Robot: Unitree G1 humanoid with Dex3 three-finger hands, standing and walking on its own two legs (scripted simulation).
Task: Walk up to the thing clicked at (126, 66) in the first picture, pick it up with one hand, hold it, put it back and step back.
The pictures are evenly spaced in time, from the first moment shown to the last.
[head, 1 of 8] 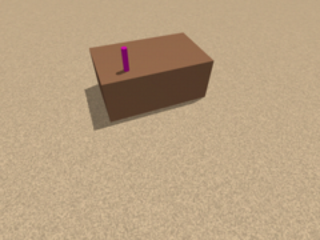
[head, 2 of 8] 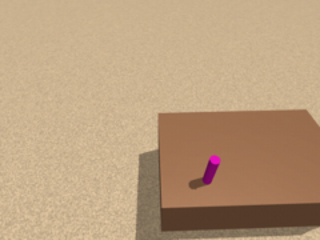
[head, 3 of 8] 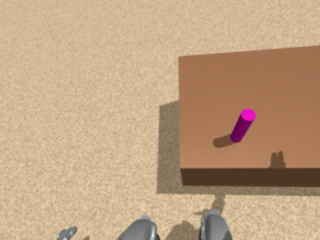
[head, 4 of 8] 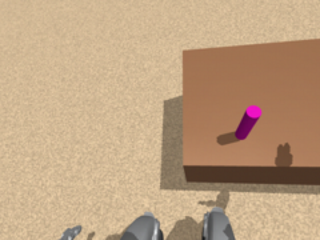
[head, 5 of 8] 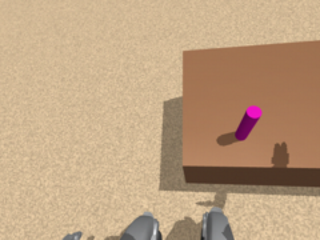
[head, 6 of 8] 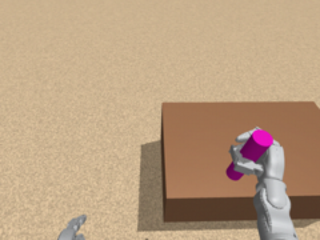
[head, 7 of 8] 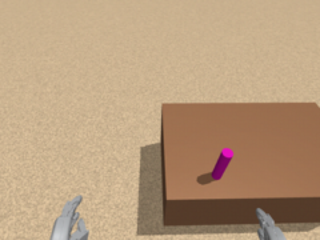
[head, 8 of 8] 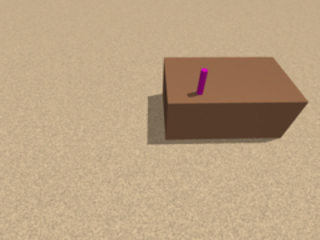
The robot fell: no
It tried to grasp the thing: yes
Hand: right
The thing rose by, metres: 0.31
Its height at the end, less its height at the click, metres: +0.00
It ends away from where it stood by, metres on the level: 0.02
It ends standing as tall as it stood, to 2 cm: yes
